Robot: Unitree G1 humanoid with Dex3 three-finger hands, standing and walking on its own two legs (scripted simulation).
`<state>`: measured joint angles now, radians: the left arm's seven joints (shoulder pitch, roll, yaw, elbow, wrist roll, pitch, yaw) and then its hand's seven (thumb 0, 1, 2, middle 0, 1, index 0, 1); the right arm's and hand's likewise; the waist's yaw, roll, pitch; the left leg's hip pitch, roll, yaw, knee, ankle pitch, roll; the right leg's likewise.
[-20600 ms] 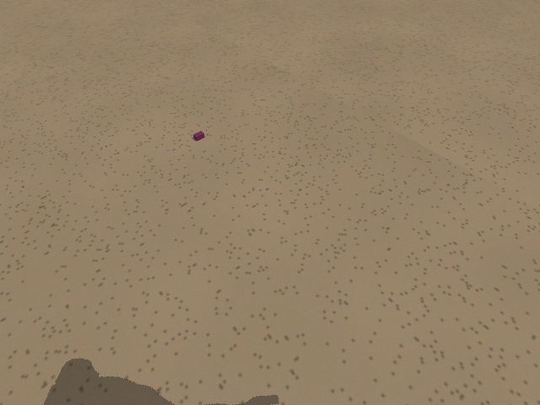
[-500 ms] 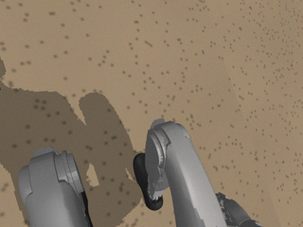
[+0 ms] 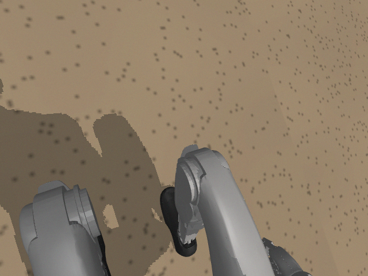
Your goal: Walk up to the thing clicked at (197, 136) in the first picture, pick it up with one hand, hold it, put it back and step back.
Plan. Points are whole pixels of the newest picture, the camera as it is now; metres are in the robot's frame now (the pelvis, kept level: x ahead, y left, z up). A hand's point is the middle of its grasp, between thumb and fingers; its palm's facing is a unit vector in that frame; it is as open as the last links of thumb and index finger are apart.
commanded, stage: approach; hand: left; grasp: from above
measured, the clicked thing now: out of the picture +0.51 +0.35 -0.31
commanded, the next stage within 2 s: close in in 0.46 s
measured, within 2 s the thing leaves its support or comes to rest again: neither
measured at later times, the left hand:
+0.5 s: hand out of the picture +0.48 +0.36 -0.17, palm faces -0.52 -0.08 -0.85, open 12.0 cm
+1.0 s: hand out of the picture +0.49 +0.34 -0.23, palm faces -0.43 -0.07 -0.90, open 11.7 cm
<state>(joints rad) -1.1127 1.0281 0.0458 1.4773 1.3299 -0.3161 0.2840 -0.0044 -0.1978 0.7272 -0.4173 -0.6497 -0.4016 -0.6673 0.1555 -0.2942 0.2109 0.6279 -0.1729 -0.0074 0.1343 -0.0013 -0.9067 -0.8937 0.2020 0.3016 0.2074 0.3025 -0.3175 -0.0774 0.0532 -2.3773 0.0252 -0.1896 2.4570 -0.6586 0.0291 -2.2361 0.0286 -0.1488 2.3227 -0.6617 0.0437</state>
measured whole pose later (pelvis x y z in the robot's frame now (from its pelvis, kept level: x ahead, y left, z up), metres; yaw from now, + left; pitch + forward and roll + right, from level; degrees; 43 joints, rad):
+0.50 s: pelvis +0.00 +0.00 +0.00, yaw +0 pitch +32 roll -12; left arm -1.07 1.02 0.09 1.45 1.24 -0.20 0.20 0.00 -0.16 0.68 -0.44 -0.63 -0.43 -0.64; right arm 0.18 -0.32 0.23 0.59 -0.14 0.00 0.12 0.00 -0.91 -0.89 0.20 0.30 0.21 0.30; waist -0.34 -0.04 0.08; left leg -2.37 0.03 -0.18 2.44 -0.66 0.03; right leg -2.24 0.04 -0.14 2.31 -0.65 0.04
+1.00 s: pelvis +0.00 +0.00 -0.01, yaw -2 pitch +31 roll -14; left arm -1.18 1.09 0.06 1.68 1.39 -0.25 0.50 0.00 -0.11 0.66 -0.46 -0.58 -0.45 -0.59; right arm 0.13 -0.31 0.30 0.59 -0.21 -0.08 0.13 0.00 -0.90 -0.90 0.20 0.30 0.21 0.30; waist -0.41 -0.13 0.11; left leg -2.39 0.03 -0.22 2.50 -0.68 0.03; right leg -2.25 0.05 -0.17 2.34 -0.66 0.05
